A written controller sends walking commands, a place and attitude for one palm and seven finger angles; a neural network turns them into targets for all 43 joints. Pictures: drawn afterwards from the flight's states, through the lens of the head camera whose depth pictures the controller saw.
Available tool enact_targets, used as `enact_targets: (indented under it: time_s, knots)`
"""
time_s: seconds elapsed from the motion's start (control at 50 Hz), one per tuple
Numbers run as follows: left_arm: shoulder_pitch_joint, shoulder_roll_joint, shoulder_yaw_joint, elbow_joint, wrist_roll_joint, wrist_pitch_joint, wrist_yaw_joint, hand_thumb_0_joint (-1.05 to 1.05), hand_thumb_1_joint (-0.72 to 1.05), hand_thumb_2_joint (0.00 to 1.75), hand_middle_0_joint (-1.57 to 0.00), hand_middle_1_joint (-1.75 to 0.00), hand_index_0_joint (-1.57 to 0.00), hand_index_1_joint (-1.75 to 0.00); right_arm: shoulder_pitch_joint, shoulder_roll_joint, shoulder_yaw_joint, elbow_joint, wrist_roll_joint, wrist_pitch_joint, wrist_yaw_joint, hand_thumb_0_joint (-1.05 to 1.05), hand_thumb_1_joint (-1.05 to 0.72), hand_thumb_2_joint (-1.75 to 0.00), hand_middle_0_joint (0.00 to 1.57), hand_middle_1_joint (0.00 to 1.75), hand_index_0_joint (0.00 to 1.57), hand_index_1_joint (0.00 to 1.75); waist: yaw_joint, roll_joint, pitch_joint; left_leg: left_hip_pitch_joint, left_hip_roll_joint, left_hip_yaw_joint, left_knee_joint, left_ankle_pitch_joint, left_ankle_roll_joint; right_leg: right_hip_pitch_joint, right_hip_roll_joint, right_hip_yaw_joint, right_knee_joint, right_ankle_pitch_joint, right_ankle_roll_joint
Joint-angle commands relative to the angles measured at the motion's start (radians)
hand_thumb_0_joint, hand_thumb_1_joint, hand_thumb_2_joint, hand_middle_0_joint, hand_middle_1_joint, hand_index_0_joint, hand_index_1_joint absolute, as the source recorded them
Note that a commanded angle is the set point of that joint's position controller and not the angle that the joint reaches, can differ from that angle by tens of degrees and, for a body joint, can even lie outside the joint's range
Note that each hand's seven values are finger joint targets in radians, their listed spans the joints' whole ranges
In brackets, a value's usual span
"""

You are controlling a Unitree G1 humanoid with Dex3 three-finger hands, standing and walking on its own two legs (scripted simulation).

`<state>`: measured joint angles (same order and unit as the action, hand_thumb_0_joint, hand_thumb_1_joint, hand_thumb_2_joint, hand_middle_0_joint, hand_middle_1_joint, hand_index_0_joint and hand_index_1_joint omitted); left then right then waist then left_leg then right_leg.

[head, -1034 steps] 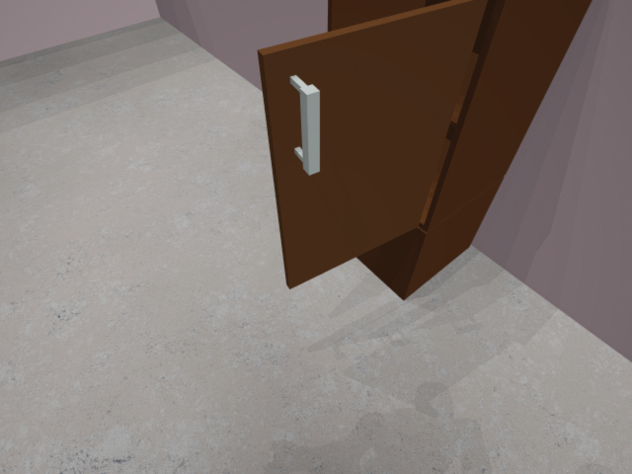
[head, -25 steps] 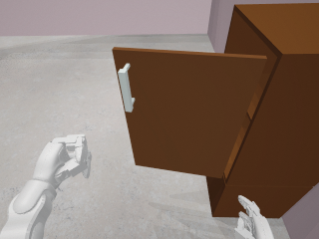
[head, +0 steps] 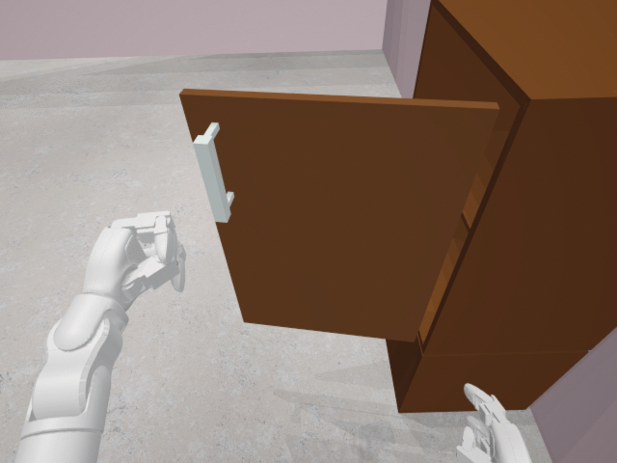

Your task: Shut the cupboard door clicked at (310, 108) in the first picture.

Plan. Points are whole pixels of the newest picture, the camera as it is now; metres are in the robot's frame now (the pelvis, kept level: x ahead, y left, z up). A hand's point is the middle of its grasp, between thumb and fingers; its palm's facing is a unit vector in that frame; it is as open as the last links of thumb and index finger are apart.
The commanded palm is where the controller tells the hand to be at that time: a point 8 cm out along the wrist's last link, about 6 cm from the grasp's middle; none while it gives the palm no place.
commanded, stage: bring the fist close to the handle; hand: left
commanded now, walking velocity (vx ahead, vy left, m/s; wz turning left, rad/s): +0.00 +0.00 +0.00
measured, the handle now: (218, 174) +0.48 +0.18 +0.14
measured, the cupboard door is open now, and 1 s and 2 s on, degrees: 81 81 67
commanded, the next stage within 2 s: push the door shut along its arc in 0.88 s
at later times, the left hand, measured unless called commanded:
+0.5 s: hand (217, 210) +0.39 +0.15 +0.15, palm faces -0.05 -1.00 -0.03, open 3.1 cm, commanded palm +0.36 +0.20 +0.15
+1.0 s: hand (213, 214) +0.38 +0.16 +0.15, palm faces -0.03 -1.00 -0.01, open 3.1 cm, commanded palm +0.37 +0.21 +0.15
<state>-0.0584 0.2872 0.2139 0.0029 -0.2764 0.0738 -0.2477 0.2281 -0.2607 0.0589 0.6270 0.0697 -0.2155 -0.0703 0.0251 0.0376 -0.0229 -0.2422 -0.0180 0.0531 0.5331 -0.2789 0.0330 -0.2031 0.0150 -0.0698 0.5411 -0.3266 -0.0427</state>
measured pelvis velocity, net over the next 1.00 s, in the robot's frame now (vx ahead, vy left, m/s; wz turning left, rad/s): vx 0.00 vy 0.00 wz -0.01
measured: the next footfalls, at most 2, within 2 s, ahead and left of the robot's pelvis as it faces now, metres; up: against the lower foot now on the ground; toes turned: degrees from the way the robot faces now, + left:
none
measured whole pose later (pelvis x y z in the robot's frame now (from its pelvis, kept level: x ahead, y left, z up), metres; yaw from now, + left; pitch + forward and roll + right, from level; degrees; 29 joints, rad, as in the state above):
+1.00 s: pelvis +0.00 +0.00 +0.00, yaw +0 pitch +1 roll +0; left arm -0.43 0.26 0.17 0.43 -0.22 0.03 -0.16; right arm 0.24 -0.27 0.04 0.64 0.08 -0.07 -0.06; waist -0.01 0.04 -0.02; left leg -0.26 -0.02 0.06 0.51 -0.27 0.04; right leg -0.22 0.02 -0.06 0.51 -0.31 -0.04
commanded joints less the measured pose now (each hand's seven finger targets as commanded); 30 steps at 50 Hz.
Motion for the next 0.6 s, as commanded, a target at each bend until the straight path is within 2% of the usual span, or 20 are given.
enact_targets:
  time_s: [0.0, 0.02, 0.04, 0.06, 0.08, 0.1, 0.12, 0.2, 0.26, 0.28, 0.3, 0.36, 0.38, 0.4, 0.42, 0.44, 0.46, 0.5, 0.54, 0.58]
  knots:
    - [-0.294, 0.167, 0.061, -0.153, 0.003, -0.059, 0.028, 0.00, 0.90, 0.90, -1.30, -1.50, -1.30, -1.50, -0.114, -0.111, -0.047, -0.148, 0.004, -0.049, 0.002, 0.00, -0.90, -0.90, 0.20, 0.30, 0.20, 0.30, 0.008, -0.014, -0.163, 0.121, 0.020, -0.057, -0.031, 0.300, 0.001, -0.012, -0.024, 0.045, -0.063, 0.403, 0.028]
    - [-0.293, 0.121, 0.017, -0.141, 0.005, -0.037, 0.019, 0.00, 0.90, 0.90, -1.30, -1.50, -1.30, -1.50, -0.116, -0.108, -0.048, -0.153, 0.008, -0.043, 0.004, 0.00, -0.90, -0.90, 0.20, 0.30, 0.20, 0.30, 0.001, 0.000, -0.160, 0.121, 0.017, -0.054, -0.032, 0.299, 0.003, -0.018, -0.025, 0.045, -0.064, 0.411, 0.031]
    - [-0.279, 0.128, 0.019, -0.120, 0.009, -0.014, 0.017, 0.00, 0.90, 0.90, -1.30, -1.50, -1.30, -1.50, -0.112, -0.111, -0.050, -0.156, 0.011, -0.034, 0.004, 0.00, -0.90, -0.90, 0.20, 0.30, 0.20, 0.30, 0.003, -0.011, -0.149, 0.116, 0.017, -0.056, -0.032, 0.288, 0.002, -0.028, -0.022, 0.041, -0.067, 0.400, 0.031]
    - [-0.309, 0.095, -0.022, -0.112, 0.010, 0.007, 0.011, 0.00, 0.90, 0.90, -1.30, -1.50, -1.30, -1.50, -0.115, -0.112, -0.049, -0.160, 0.015, -0.025, 0.002, 0.00, -0.90, -0.90, 0.20, 0.30, 0.20, 0.30, -0.008, -0.017, -0.145, 0.116, 0.014, -0.055, -0.033, 0.272, 0.003, -0.037, -0.022, 0.040, -0.071, 0.386, 0.033]
    - [-0.353, 0.093, -0.033, -0.102, 0.010, 0.023, 0.010, 0.00, 0.90, 0.90, -1.30, -1.50, -1.30, -1.50, -0.115, -0.114, -0.049, -0.161, 0.016, -0.019, 0.000, 0.00, -0.90, -0.90, 0.20, 0.30, 0.20, 0.30, -0.014, -0.026, -0.141, 0.114, 0.013, -0.060, -0.034, 0.250, 0.004, -0.049, -0.021, 0.040, -0.077, 0.361, 0.033]
    - [-0.372, 0.138, 0.000, -0.092, 0.014, 0.028, 0.017, 0.00, 0.90, 0.90, -1.30, -1.50, -1.30, -1.50, -0.111, -0.123, -0.052, -0.154, 0.015, -0.013, -0.003, 0.00, -0.90, -0.90, 0.20, 0.30, 0.20, 0.30, -0.016, -0.081, -0.141, 0.108, 0.020, -0.062, -0.030, 0.244, 0.006, -0.040, -0.022, 0.045, -0.081, 0.350, 0.035]
    - [-0.405, 0.103, -0.029, -0.113, 0.011, 0.030, 0.017, 0.00, 0.90, 0.90, -1.30, -1.50, -1.30, -1.50, -0.125, -0.117, -0.050, -0.165, 0.015, -0.008, -0.005, 0.00, -0.90, -0.90, 0.20, 0.30, 0.20, 0.30, -0.019, -0.061, -0.154, 0.116, 0.014, -0.060, -0.031, 0.242, 0.010, -0.047, -0.022, 0.047, -0.081, 0.349, 0.036]
    - [-0.593, 0.214, 0.057, -0.142, 0.020, -0.023, 0.071, 0.00, 0.90, 0.90, -1.30, -1.50, -1.30, -1.50, -0.122, -0.118, -0.048, -0.145, 0.001, 0.009, -0.015, 0.00, -0.90, -0.90, 0.20, 0.30, 0.20, 0.30, -0.023, -0.062, -0.236, 0.153, 0.015, -0.066, -0.029, 0.252, 0.008, -0.015, -0.021, 0.054, -0.079, 0.331, 0.029]
    - [-0.658, 0.169, 0.034, -0.096, 0.029, -0.067, 0.100, 0.00, 0.90, 0.90, -1.30, -1.50, -1.30, -1.50, -0.120, -0.103, -0.043, -0.136, -0.004, 0.014, -0.011, 0.00, -0.90, -0.90, 0.20, 0.30, 0.20, 0.30, -0.025, -0.022, -0.284, 0.185, 0.017, -0.067, -0.032, 0.305, 0.003, -0.005, -0.017, 0.045, -0.062, 0.368, 0.023]
    - [-0.682, 0.165, 0.027, -0.054, 0.036, -0.073, 0.106, 0.00, 0.90, 0.90, -1.30, -1.50, -1.30, -1.50, -0.111, -0.104, -0.043, -0.122, -0.003, 0.018, -0.009, 0.00, -0.90, -0.90, 0.20, 0.30, 0.20, 0.30, -0.030, -0.007, -0.275, 0.189, 0.018, -0.069, -0.032, 0.314, -0.001, -0.012, -0.015, 0.041, -0.059, 0.372, 0.019]
    - [-0.676, 0.168, 0.021, -0.015, 0.042, -0.071, 0.106, 0.00, 0.90, 0.90, -1.30, -1.50, -1.30, -1.50, -0.103, -0.111, -0.045, -0.116, -0.005, 0.022, -0.005, 0.00, -0.90, -0.90, 0.20, 0.30, 0.20, 0.30, -0.029, -0.034, -0.273, 0.182, 0.020, -0.067, -0.027, 0.314, 0.002, -0.011, -0.017, 0.046, -0.064, 0.378, 0.021]
    - [-0.668, 0.111, -0.029, 0.125, 0.054, -0.036, 0.094, 0.00, 0.90, 0.90, -1.30, -1.50, -1.30, -1.50, -0.094, -0.113, -0.047, -0.111, 0.006, 0.043, 0.000, 0.00, -0.90, -0.90, 0.20, 0.30, 0.20, 0.30, -0.033, 0.001, -0.223, 0.160, 0.019, -0.069, -0.035, 0.307, -0.004, -0.040, -0.017, 0.039, -0.068, 0.376, 0.016]
    - [-0.681, 0.096, -0.042, 0.174, 0.054, -0.017, 0.090, 0.00, 0.90, 0.90, -1.30, -1.50, -1.30, -1.50, -0.087, -0.116, -0.048, -0.109, 0.008, 0.052, 0.001, 0.00, -0.90, -0.90, 0.20, 0.30, 0.20, 0.30, -0.041, -0.014, -0.207, 0.152, 0.018, -0.068, -0.034, 0.293, -0.003, -0.056, -0.017, 0.038, -0.073, 0.369, 0.018]
    - [-0.688, 0.121, -0.028, 0.218, 0.060, -0.003, 0.088, 0.00, 0.90, 0.90, -1.30, -1.50, -1.30, -1.50, -0.079, -0.125, -0.052, -0.103, 0.009, 0.062, 0.002, 0.00, -0.90, -0.90, 0.20, 0.30, 0.20, 0.30, -0.040, -0.045, -0.196, 0.137, 0.019, -0.067, -0.032, 0.288, -0.001, -0.049, -0.019, 0.042, -0.077, 0.369, 0.018]
    - [-0.687, 0.095, -0.040, 0.245, 0.056, 0.011, 0.084, 0.00, 0.90, 0.90, -1.30, -1.50, -1.30, -1.50, -0.080, -0.122, -0.052, -0.112, 0.011, 0.070, 0.003, 0.00, -0.90, -0.90, 0.20, 0.30, 0.20, 0.30, -0.038, -0.051, -0.188, 0.122, 0.018, -0.066, -0.037, 0.281, 0.000, -0.053, -0.019, 0.040, -0.078, 0.368, 0.019]
    - [-0.708, 0.119, -0.015, 0.262, 0.050, 0.017, 0.086, 0.00, 0.90, 0.90, -1.30, -1.50, -1.30, -1.50, -0.076, -0.127, -0.054, -0.115, 0.011, 0.078, 0.002, 0.00, -0.90, -0.90, 0.20, 0.30, 0.20, 0.30, -0.036, -0.076, -0.196, 0.112, 0.017, -0.066, -0.037, 0.266, 0.000, -0.048, -0.020, 0.041, -0.081, 0.360, 0.020]
    - [-0.751, 0.114, -0.025, 0.263, 0.051, 0.015, 0.086, 0.00, 0.90, 0.90, -1.30, -1.50, -1.30, -1.50, -0.075, -0.128, -0.053, -0.117, 0.012, 0.085, 0.001, 0.00, -0.90, -0.90, 0.20, 0.30, 0.20, 0.30, -0.042, -0.080, -0.205, 0.112, 0.016, -0.066, -0.038, 0.267, 0.000, -0.047, -0.019, 0.041, -0.079, 0.357, 0.019]
    - [-0.756, 0.176, 0.039, 0.230, 0.049, -0.012, 0.100, 0.00, 0.90, 0.90, -1.30, -1.50, -1.30, -1.50, -0.076, -0.131, -0.058, -0.129, 0.003, 0.088, 0.001, 0.00, -0.90, -0.90, 0.20, 0.30, 0.20, 0.30, -0.017, -0.100, -0.259, 0.123, 0.016, -0.065, -0.036, 0.295, 0.003, -0.002, -0.021, 0.049, -0.076, 0.383, 0.018]
    - [-0.768, 0.188, 0.061, 0.144, 0.047, -0.065, 0.111, 0.00, 0.90, 0.90, -1.30, -1.50, -1.30, -1.50, -0.083, -0.120, -0.059, -0.150, -0.001, 0.085, 0.005, 0.00, -0.90, -0.90, 0.20, 0.30, 0.20, 0.30, 0.000, -0.064, -0.341, 0.155, 0.014, -0.058, -0.036, 0.356, 0.003, 0.048, -0.022, 0.053, -0.057, 0.450, 0.015]
    - [-0.805, 0.167, 0.036, 0.100, 0.055, -0.115, 0.120, 0.00, 0.90, 0.90, -1.30, -1.50, -1.30, -1.50, -0.076, -0.112, -0.060, -0.147, -0.003, 0.078, 0.009, 0.00, -0.90, -0.90, 0.20, 0.30, 0.20, 0.30, -0.008, -0.024, -0.361, 0.190, 0.019, -0.054, -0.029, 0.397, 0.001, 0.039, -0.016, 0.051, -0.047, 0.475, 0.014]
